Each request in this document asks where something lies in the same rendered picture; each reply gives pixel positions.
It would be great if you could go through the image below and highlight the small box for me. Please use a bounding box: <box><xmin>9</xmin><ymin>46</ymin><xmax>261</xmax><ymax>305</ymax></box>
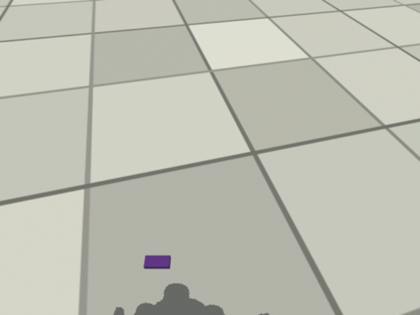
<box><xmin>144</xmin><ymin>255</ymin><xmax>171</xmax><ymax>269</ymax></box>

